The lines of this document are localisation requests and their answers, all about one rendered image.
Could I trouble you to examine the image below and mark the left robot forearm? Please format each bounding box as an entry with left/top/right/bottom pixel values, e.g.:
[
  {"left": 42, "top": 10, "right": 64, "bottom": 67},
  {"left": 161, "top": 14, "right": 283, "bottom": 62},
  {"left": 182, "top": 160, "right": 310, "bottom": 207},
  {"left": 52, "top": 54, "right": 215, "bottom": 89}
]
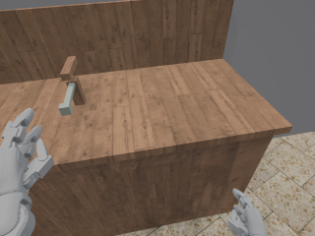
[{"left": 0, "top": 192, "right": 35, "bottom": 236}]

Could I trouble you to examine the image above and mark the tap lever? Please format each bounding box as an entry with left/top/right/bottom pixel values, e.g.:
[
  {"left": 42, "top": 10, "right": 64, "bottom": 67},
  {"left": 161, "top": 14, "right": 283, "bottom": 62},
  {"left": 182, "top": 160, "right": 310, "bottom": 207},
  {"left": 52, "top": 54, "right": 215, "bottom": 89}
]
[{"left": 58, "top": 83, "right": 76, "bottom": 116}]

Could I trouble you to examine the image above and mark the counter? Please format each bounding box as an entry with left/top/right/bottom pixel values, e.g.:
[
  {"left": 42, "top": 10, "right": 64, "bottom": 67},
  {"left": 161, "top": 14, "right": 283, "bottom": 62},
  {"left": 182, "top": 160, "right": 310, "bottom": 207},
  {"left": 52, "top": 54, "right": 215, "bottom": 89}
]
[{"left": 0, "top": 0, "right": 293, "bottom": 236}]

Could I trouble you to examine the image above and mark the robot right hand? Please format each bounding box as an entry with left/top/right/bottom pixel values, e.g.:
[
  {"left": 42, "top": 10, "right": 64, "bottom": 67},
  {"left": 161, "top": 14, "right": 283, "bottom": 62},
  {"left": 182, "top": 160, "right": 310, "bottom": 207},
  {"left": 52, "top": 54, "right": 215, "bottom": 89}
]
[{"left": 227, "top": 188, "right": 267, "bottom": 236}]

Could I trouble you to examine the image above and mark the robot left hand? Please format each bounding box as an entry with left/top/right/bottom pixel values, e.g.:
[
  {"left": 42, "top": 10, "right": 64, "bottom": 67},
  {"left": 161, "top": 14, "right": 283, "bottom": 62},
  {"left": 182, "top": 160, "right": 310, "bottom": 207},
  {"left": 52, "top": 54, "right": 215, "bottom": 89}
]
[{"left": 0, "top": 108, "right": 54, "bottom": 196}]

